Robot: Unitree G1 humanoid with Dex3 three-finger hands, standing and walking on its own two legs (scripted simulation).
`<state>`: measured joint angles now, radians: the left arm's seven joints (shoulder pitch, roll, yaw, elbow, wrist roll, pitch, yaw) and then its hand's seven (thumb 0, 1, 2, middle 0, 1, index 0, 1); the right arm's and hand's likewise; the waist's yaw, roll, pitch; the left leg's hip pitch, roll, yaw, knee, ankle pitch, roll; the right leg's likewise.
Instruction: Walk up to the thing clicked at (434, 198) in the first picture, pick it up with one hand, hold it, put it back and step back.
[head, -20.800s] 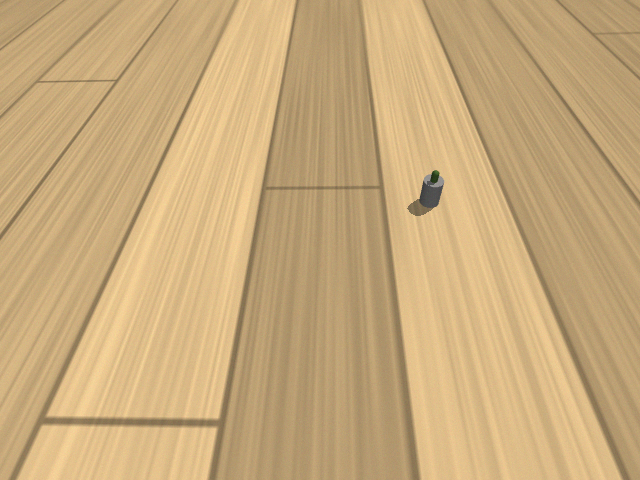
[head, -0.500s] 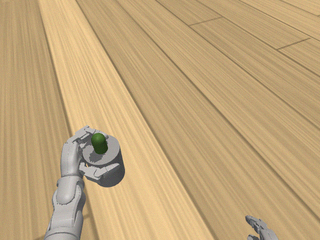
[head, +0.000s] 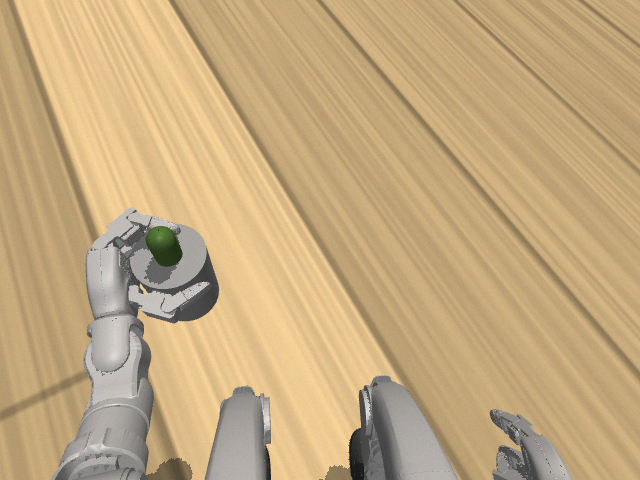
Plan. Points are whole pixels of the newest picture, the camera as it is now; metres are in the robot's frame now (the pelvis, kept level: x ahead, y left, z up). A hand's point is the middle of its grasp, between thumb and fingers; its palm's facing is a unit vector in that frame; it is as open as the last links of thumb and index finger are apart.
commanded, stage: crouch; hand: left
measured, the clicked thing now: (175, 267) +0.39 +0.18 -0.04
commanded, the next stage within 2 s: lower in 1.32 s
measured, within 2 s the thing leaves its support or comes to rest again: neither
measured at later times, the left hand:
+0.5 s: hand (185, 316) +0.39 +0.22 -0.24, palm faces +0.23 -0.97 -0.04, open 9.7 cm
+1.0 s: hand (195, 321) +0.41 +0.23 -0.35, palm faces +0.20 -0.98 -0.03, open 9.7 cm
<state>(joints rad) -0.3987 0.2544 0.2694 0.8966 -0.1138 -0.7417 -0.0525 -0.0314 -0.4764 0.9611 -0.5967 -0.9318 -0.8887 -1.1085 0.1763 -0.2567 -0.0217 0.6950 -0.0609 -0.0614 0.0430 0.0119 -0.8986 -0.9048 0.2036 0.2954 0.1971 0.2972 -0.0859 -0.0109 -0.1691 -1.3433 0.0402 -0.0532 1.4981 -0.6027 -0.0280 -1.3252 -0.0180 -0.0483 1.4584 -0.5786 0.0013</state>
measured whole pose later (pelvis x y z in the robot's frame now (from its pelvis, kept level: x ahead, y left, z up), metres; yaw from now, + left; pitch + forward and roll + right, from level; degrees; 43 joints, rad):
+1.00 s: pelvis -0.06 +0.01 -0.28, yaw -5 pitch +27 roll -8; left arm -0.67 0.49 0.54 1.15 -0.03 -0.83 -0.09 -0.03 -0.49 0.97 -0.60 -0.93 -0.89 -1.11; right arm 0.08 -0.28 0.12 0.73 -0.17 0.01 0.11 0.01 -0.93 -0.91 0.21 0.30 0.20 0.30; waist -0.19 -0.06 0.00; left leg -2.24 0.00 -0.15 2.43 -0.67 -0.02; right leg -2.18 -0.01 -0.08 2.32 -0.62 0.02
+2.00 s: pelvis -0.06 +0.02 -0.32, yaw -11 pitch +17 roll -14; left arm -0.68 0.75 0.60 1.35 -0.04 -1.00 -0.04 -0.03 -0.49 0.98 -0.61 -0.92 -0.90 -1.10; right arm -0.08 -0.36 0.37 0.64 -0.31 0.02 0.14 0.00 -0.93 -0.91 0.21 0.30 0.20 0.30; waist -0.27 -0.20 0.24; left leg -2.25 0.00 -0.29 2.62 -0.70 -0.02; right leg -2.14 0.02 -0.19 2.41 -0.60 0.06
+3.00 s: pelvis -0.07 +0.03 -0.32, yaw -14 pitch +12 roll -17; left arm -0.68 0.84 0.56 1.46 -0.08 -1.11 0.01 -0.03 -0.40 0.66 -0.65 -0.72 -0.84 -0.83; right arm -0.16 -0.38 0.50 0.58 -0.36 0.01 0.14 0.00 -0.92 -0.90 0.21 0.30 0.20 0.30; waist -0.27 -0.27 0.31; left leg -2.21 0.01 -0.36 2.66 -0.71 -0.01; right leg -2.08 0.06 -0.24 2.38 -0.57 0.08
